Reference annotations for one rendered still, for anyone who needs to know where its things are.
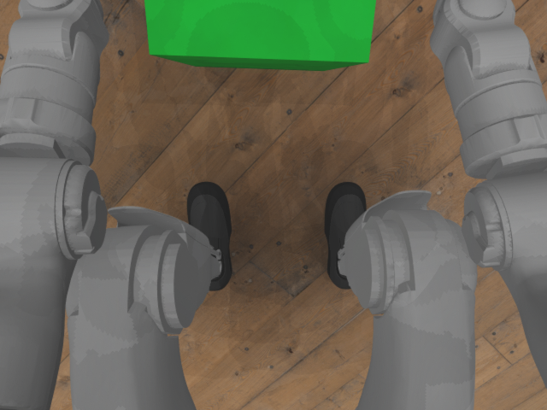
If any robot left forearm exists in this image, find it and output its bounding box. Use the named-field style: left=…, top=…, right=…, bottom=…
left=0, top=0, right=109, bottom=166

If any right robot foot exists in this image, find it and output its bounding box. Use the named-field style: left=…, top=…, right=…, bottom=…
left=325, top=182, right=367, bottom=290

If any right robot shin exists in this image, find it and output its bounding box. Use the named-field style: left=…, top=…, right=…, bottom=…
left=338, top=190, right=478, bottom=296

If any robot right upper arm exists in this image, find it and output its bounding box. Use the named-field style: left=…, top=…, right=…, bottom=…
left=462, top=171, right=547, bottom=389

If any carton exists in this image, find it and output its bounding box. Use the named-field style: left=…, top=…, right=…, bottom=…
left=144, top=0, right=376, bottom=71

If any robot left upper arm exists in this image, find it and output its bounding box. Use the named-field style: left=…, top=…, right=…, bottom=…
left=0, top=157, right=108, bottom=410

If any robot right forearm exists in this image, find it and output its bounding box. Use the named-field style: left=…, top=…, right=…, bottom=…
left=430, top=0, right=547, bottom=180

